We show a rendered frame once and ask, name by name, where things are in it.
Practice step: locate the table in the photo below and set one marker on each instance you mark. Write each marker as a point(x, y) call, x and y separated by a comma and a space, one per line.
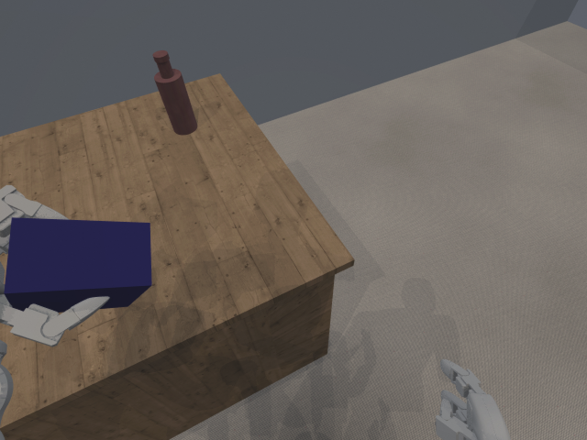
point(242, 269)

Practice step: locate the robot left hand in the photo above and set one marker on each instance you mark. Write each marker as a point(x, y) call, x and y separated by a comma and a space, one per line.
point(36, 323)

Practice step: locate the sponge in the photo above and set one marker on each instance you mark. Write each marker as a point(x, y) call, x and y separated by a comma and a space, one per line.
point(57, 263)

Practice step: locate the robot right hand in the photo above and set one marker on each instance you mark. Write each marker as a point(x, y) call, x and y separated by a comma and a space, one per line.
point(478, 419)

